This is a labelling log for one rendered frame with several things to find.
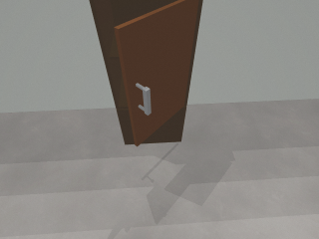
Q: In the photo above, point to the cupboard door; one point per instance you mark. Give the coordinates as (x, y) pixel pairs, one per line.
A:
(155, 52)

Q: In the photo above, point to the handle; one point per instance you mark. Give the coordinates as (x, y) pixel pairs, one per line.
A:
(147, 108)

